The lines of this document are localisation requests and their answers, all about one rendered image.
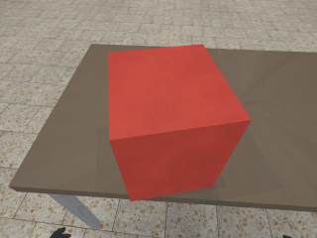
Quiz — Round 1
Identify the robot left hand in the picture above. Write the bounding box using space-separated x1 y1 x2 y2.
50 227 71 238

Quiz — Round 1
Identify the carton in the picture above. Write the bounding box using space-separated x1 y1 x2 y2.
108 44 252 202

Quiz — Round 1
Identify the table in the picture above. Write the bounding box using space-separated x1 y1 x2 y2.
8 44 317 229

